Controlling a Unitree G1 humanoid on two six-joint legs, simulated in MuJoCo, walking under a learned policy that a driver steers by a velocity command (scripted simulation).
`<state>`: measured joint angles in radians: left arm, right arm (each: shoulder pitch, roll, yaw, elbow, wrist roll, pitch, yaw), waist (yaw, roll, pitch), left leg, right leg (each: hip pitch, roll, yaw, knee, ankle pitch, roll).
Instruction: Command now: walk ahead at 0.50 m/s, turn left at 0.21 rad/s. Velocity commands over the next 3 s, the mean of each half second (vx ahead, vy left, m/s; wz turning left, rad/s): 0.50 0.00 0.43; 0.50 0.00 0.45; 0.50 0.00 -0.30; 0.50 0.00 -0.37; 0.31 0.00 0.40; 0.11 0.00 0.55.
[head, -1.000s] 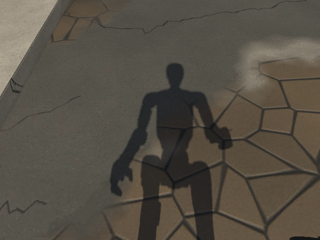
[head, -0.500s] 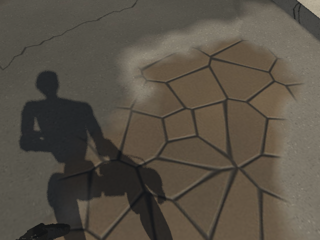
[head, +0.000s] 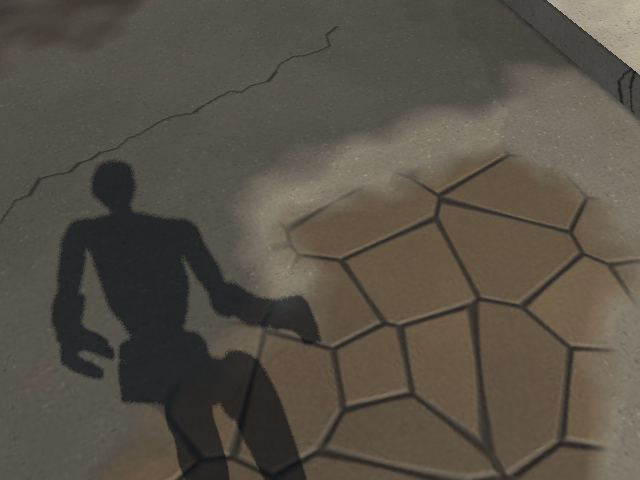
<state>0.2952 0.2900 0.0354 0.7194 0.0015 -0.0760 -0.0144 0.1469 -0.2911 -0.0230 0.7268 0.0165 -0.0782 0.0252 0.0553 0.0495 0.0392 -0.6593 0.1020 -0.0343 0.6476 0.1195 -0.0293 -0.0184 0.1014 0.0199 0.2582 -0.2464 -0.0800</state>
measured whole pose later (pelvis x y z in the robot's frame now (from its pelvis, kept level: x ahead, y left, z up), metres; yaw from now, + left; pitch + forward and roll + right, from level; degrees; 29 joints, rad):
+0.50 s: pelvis +0.29 +0.07 +0.00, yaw +16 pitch +2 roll +0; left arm 0.08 0.30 0.02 0.65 0.01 -0.09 -0.01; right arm 0.34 -0.30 -0.05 0.72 0.02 -0.04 -0.01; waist -0.07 -0.03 0.04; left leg -0.13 -0.12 -0.16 0.35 -0.24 0.09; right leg -0.64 -0.06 0.11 0.63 0.00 0.08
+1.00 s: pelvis +0.56 +0.12 +0.00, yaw +30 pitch +1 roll -2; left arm 0.38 0.29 0.05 0.84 -0.02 -0.09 -0.02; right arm 0.11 -0.29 -0.04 0.64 0.01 -0.04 0.02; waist 0.10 0.05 0.04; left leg -0.63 0.09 -0.06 0.71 -0.07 -0.01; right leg -0.03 0.03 -0.08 0.24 -0.24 -0.03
